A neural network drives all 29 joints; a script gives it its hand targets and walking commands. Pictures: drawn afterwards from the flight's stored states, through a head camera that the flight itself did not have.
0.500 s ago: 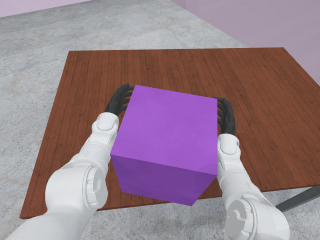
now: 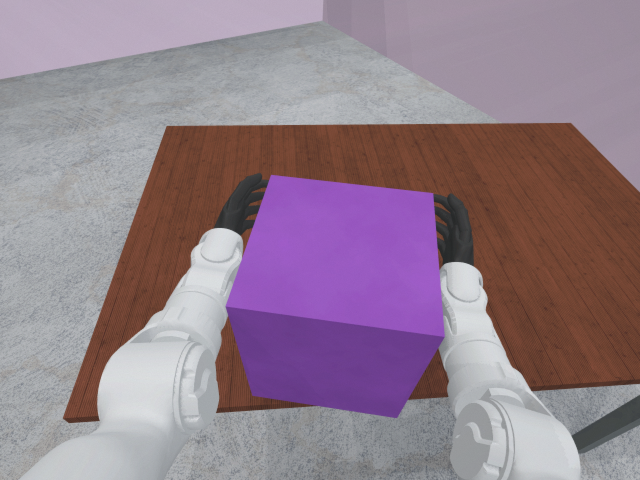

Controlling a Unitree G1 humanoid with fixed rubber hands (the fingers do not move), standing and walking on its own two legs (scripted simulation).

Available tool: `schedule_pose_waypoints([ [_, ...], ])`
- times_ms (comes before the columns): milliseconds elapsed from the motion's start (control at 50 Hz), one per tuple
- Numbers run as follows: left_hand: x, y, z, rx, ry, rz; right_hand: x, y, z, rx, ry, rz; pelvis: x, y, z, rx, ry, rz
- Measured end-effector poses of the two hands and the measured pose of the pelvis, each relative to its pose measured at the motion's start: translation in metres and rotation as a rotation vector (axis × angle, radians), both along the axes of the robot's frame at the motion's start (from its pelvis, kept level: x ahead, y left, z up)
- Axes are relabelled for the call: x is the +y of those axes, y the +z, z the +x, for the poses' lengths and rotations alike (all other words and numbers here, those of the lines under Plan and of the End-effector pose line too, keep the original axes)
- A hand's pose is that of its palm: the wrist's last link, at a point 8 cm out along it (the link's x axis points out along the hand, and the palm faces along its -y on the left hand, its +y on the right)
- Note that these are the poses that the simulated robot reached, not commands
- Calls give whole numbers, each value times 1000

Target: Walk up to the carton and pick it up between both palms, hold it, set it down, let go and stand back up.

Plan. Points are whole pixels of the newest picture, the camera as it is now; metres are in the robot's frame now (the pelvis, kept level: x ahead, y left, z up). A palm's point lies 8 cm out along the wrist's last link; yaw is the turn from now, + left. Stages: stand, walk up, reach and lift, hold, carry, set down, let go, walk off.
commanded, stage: reach and lift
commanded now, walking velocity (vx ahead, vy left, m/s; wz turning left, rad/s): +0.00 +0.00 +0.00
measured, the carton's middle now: (336, 301) +0.35 -0.01 +0.03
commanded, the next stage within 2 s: none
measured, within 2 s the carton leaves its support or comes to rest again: neither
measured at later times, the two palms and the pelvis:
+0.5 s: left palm (222, 200) +0.41 +0.13 +0.15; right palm (463, 221) +0.38 -0.17 +0.15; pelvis +0.00 +0.00 +0.00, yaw +0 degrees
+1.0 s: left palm (203, 191) +0.39 +0.15 +0.19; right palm (461, 213) +0.38 -0.15 +0.17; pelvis -0.01 +0.00 +0.00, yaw +0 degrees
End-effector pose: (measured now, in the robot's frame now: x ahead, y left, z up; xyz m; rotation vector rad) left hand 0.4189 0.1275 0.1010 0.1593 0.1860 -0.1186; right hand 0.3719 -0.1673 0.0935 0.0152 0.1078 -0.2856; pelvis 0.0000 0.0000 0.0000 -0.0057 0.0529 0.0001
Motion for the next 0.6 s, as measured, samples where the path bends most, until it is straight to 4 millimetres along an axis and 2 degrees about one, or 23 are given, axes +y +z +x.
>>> schedule_pose_waypoints([
  [300, 5, 23, -1, 9, 47, -27, 3, 27, 12, 5, 44, 34, -3, 2, 2, -48, 1, 5],
  [520, 5, 56, -6, -27, 72, -65, 2, 54, 12, -35, 57, 39, -3, 3, 1, -94, 1, 5],
  [600, 8, 60, -11, 4, 89, -102, 4, 55, 9, -9, 63, 42, -3, 3, -2, -124, 2, 7],
])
